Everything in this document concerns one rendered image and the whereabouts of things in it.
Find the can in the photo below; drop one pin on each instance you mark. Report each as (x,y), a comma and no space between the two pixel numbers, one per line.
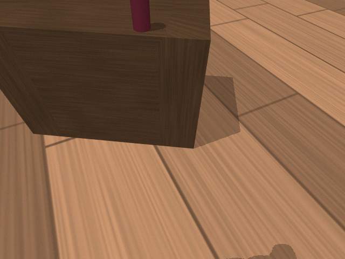
(140,15)

